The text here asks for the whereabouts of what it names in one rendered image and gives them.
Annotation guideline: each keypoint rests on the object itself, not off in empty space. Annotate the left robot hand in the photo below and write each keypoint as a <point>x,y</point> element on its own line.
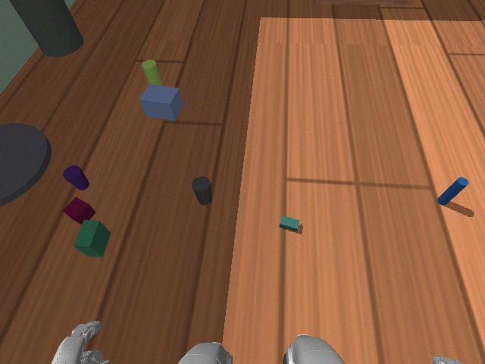
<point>71,348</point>

